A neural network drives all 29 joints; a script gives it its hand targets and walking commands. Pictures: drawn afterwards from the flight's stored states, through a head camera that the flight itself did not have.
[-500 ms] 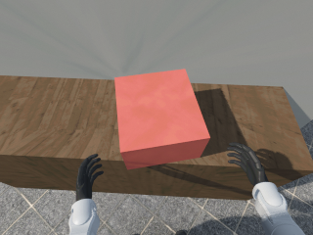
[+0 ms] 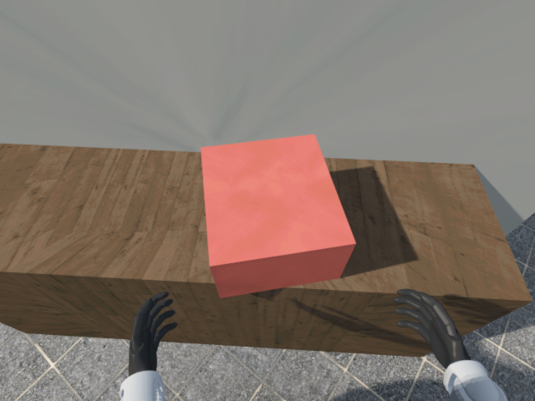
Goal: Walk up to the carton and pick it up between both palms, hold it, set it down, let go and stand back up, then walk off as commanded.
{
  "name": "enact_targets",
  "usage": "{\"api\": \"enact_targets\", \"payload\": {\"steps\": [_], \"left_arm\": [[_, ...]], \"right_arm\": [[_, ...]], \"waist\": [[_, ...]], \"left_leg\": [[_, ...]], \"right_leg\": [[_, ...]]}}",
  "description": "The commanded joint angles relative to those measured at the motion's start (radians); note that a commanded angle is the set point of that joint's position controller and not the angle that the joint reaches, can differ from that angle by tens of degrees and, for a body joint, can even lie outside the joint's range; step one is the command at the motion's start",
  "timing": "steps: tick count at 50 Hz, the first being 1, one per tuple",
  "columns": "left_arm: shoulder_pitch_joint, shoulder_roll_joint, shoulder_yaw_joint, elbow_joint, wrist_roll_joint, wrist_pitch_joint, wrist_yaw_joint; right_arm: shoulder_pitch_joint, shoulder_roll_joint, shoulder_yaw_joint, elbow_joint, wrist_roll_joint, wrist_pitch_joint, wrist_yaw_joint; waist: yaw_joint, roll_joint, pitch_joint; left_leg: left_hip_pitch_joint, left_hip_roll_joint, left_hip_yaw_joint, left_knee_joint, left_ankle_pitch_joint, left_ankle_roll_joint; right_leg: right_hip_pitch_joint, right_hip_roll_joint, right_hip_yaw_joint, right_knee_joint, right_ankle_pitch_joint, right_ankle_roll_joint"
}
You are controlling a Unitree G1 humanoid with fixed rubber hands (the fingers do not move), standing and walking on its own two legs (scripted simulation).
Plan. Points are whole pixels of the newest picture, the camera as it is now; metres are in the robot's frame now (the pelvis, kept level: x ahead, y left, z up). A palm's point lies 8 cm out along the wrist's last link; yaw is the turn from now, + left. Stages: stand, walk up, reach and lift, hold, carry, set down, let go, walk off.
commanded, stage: set down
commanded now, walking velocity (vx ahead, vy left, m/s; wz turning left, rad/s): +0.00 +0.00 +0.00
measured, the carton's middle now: (269, 212) +0.51 +0.01 -0.11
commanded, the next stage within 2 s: let go in 1.74 s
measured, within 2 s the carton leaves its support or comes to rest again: neither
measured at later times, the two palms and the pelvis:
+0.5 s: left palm (140, 363) +0.21 +0.21 -0.07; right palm (440, 342) +0.23 -0.24 -0.05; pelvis +0.03 +0.00 +0.00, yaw +0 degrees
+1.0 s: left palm (138, 377) +0.19 +0.21 -0.08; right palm (431, 358) +0.21 -0.22 -0.07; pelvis +0.03 +0.00 +0.01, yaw +0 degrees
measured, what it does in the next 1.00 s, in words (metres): stands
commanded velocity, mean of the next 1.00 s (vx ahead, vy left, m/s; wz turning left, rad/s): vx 0.00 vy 0.00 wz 0.00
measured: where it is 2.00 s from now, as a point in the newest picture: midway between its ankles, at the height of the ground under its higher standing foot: outside the picture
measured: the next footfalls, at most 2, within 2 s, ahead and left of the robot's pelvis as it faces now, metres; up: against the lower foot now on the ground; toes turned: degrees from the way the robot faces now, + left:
none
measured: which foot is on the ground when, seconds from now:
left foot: down 0.00-1.00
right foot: down 0.00-1.00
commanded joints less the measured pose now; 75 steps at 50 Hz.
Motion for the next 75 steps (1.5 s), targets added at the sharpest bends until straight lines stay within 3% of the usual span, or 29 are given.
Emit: {"api": "enact_targets", "payload": {"steps": [1,2,5,6,8,9,11,14,15,18,21,27,35,37,44,47,48,50,53,57,58,59,61,66,67,68,70,74,75], "left_arm": [[-0.115,0.184,-0.071,-0.321,-0.013,-0.076,0.016],[-0.055,0.172,-0.082,-0.253,0.006,-0.037,-0.001],[-0.012,0.187,-0.058,-0.330,0.009,-0.042,0.001],[0.002,0.180,-0.054,-0.260,0.046,-0.012,-0.003],[-0.029,0.153,-0.052,-0.272,0.044,-0.018,-0.002],[0.018,0.151,-0.063,-0.226,0.053,0.023,-0.015],[-0.024,0.192,-0.056,-0.337,0.028,-0.009,-0.012],[0.014,0.167,-0.041,-0.352,0.071,-0.005,-0.003],[0.010,0.181,-0.052,-0.280,0.073,0.041,-0.010],[0.009,0.183,-0.038,-0.305,0.064,0.026,-0.020],[0.035,0.196,-0.030,-0.310,0.082,0.057,-0.018],[0.082,0.200,-0.010,-0.316,0.072,0.072,-0.045],[0.100,0.197,-0.014,-0.305,0.104,0.128,-0.053],[0.083,0.210,-0.018,-0.338,0.085,0.117,-0.047],[0.071,0.227,-0.042,-0.334,0.071,0.185,-0.060],[0.082,0.189,-0.035,-0.357,0.119,0.232,-0.048],[0.074,0.199,-0.049,-0.355,0.100,0.247,-0.060],[0.041,0.210,-0.051,-0.361,0.086,0.271,-0.055],[0.066,0.217,-0.034,-0.429,0.097,0.266,-0.051],[0.044,0.218,-0.019,-0.345,0.117,0.340,-0.071],[0.046,0.229,-0.022,-0.472,0.092,0.314,-0.061],[0.059,0.196,-0.042,-0.414,0.107,0.338,-0.066],[0.056,0.209,-0.037,-0.412,0.114,0.341,-0.058],[0.080,0.215,-0.005,-0.422,0.133,0.377,-0.074],[0.070,0.209,-0.017,-0.542,0.118,0.347,-0.055],[0.084,0.208,-0.027,-0.377,0.129,0.397,-0.082],[0.091,0.206,-0.009,-0.420,0.137,0.403,-0.082],[0.043,0.237,-0.005,-0.420,0.125,0.433,-0.093],[0.056,0.237,0.002,-0.423,0.138,0.433,-0.087]], "right_arm": [[-0.080,-0.143,-0.115,-0.223,0.042,-0.105,-0.003],[-0.038,-0.134,-0.095,-0.158,0.028,-0.076,-0.006],[-0.005,-0.162,-0.096,-0.214,0.044,-0.090,-0.010],[0.009,-0.155,-0.092,-0.115,0.030,-0.073,-0.014],[-0.028,-0.124,-0.059,-0.118,0.046,-0.075,-0.006],[0.005,-0.140,-0.072,-0.051,0.034,-0.046,-0.011],[-0.018,-0.137,-0.085,-0.172,0.042,-0.072,-0.023],[0.013,-0.128,-0.084,-0.154,0.048,-0.067,-0.019],[-0.019,-0.144,-0.090,-0.050,0.023,-0.033,-0.023],[0.016,-0.100,-0.077,-0.122,0.022,-0.046,-0.035],[0.019,-0.128,-0.083,-0.074,0.023,-0.025,-0.036],[0.048,-0.099,-0.067,-0.121,0.009,-0.032,-0.053],[0.069,-0.071,-0.088,-0.049,-0.059,0.012,-0.066],[0.045,-0.066,-0.091,-0.126,-0.055,0.004,-0.056],[0.048,-0.033,-0.132,-0.149,-0.110,0.049,-0.083],[0.053,-0.051,-0.153,-0.093,-0.131,0.083,-0.077],[0.055,-0.046,-0.164,-0.123,-0.145,0.093,-0.090],[0.020,-0.032,-0.180,-0.145,-0.158,0.108,-0.092],[0.061,-0.018,-0.177,-0.193,-0.163,0.107,-0.095],[0.050,-0.012,-0.176,-0.125,-0.203,0.158,-0.113],[0.052,-0.012,-0.195,-0.231,-0.193,0.139,-0.111],[0.058,-0.030,-0.205,-0.150,-0.208,0.152,-0.103],[0.068,0.015,-0.193,-0.194,-0.199,0.153,-0.104],[0.097,0.012,-0.198,-0.200,-0.239,0.165,-0.122],[0.081,0.002,-0.206,-0.232,-0.208,0.148,-0.110],[0.096,0.031,-0.189,-0.142,-0.246,0.185,-0.121],[0.095,0.015,-0.193,-0.199,-0.247,0.182,-0.124],[0.074,0.032,-0.213,-0.210,-0.280,0.199,-0.138],[0.099,0.044,-0.194,-0.206,-0.274,0.204,-0.136]], "waist": [[-0.021,-0.068,-0.269],[-0.031,-0.078,-0.241],[-0.021,-0.102,-0.293],[-0.034,-0.067,-0.228],[-0.006,-0.049,-0.222],[-0.035,-0.055,-0.200],[-0.027,-0.069,-0.244],[-0.018,-0.031,-0.241],[-0.037,-0.017,-0.191],[-0.032,-0.048,-0.194],[-0.043,-0.004,-0.171],[-0.038,-0.061,-0.184],[-0.056,-0.039,-0.128],[-0.030,-0.033,-0.152],[-0.045,-0.059,-0.115],[-0.037,0.005,-0.048],[-0.049,-0.051,-0.075],[-0.037,-0.004,-0.082],[-0.019,-0.026,-0.113],[-0.041,-0.047,-0.046],[-0.025,-0.029,-0.102],[-0.040,-0.026,-0.090],[-0.017,0.005,-0.084],[-0.033,-0.022,-0.083],[-0.018,0.014,-0.153],[-0.050,-0.017,-0.069],[-0.017,-0.023,-0.056],[-0.043,-0.048,-0.050],[-0.023,-0.020,-0.039]], "left_leg": [[0.333,-0.042,-0.007,-0.078,-0.089,0.012],[0.374,-0.040,-0.005,-0.099,-0.068,0.008],[0.390,-0.038,-0.001,-0.091,0.018,0.006],[0.377,-0.048,-0.002,-0.102,-0.005,0.003],[0.382,-0.047,0.005,-0.100,0.012,0.001],[0.419,-0.051,0.004,-0.109,0.007,0.000],[0.399,-0.047,0.008,-0.097,0.045,0.003],[0.425,-0.044,-0.006,-0.112,0.057,-0.006],[0.420,-0.053,0.011,-0.109,0.053,-0.005],[0.367,-0.057,0.018,-0.104,0.060,0.002],[0.402,-0.060,0.011,-0.105,0.059,-0.007],[0.403,-0.068,0.030,-0.093,0.137,0.007],[0.436,-0.064,0.024,-0.112,0.109,0.004],[0.448,-0.058,0.021,-0.120,0.101,0.013],[0.421,-0.068,0.039,-0.131,0.043,0.023],[0.426,-0.049,0.018,-0.160,0.017,0.004],[0.442,-0.045,0.028,-0.158,-0.002,0.014],[0.423,-0.049,0.035,-0.149,-0.017,0.005],[0.433,-0.056,0.037,-0.148,0.043,0.012],[0.405,-0.061,0.050,-0.160,-0.001,0.018],[0.438,-0.055,0.052,-0.158,0.047,0.016],[0.456,-0.046,0.038,-0.159,0.024,0.007],[0.454,-0.052,0.049,-0.154,0.014,0.009],[0.463,-0.055,0.053,-0.144,0.102,0.011],[0.471,-0.046,0.050,-0.137,0.135,0.004],[0.456,-0.051,0.046,-0.143,0.074,0.010],[0.433,-0.053,0.048,-0.168,0.080,0.006],[0.454,-0.056,0.068,-0.162,0.030,0.022],[0.436,-0.056,0.059,-0.161,0.046,0.021]], "right_leg": [[0.384,0.020,0.101,-0.047,-0.158,0.006],[0.407,0.008,0.101,-0.064,-0.109,0.006],[0.474,0.018,0.087,-0.050,-0.011,0.001],[0.472,0.015,0.096,-0.059,-0.016,-0.004],[0.444,0.016,0.086,-0.060,-0.046,-0.005],[0.452,0.016,0.094,-0.077,-0.033,-0.005],[0.456,0.018,0.074,-0.064,-0.014,-0.006],[0.465,0.021,0.069,-0.061,-0.001,-0.013],[0.455,0.026,0.081,-0.084,-0.007,-0.025],[0.486,0.015,0.084,-0.064,0.004,-0.012],[0.489,0.015,0.080,-0.068,0.010,-0.019],[0.529,0.014,0.085,-0.077,0.109,-0.004],[0.506,0.016,0.075,-0.087,0.090,-0.014],[0.459,0.016,0.065,-0.095,0.019,-0.023],[0.476,0.005,0.075,-0.113,-0.002,-0.019],[0.466,0.012,0.050,-0.111,-0.051,-0.035],[0.461,0.014,0.048,-0.128,-0.076,-0.026],[0.460,0.006,0.057,-0.114,-0.075,-0.036],[0.487,0.010,0.045,-0.114,-0.020,-0.028],[0.507,0.002,0.064,-0.123,-0.032,-0.025],[0.499,0.010,0.041,-0.118,-0.019,-0.029],[0.487,0.016,0.036,-0.115,-0.034,-0.029],[0.474,0.006,0.044,-0.119,-0.057,-0.028],[0.533,0.003,0.055,-0.111,0.056,-0.024],[0.527,0.013,0.035,-0.100,0.057,-0.024],[0.515,-0.001,0.058,-0.113,0.046,-0.026],[0.537,0.010,0.035,-0.116,0.017,-0.028],[0.500,0.000,0.043,-0.129,-0.025,-0.017],[0.519,-0.002,0.045,-0.115,-0.002,-0.027]]}}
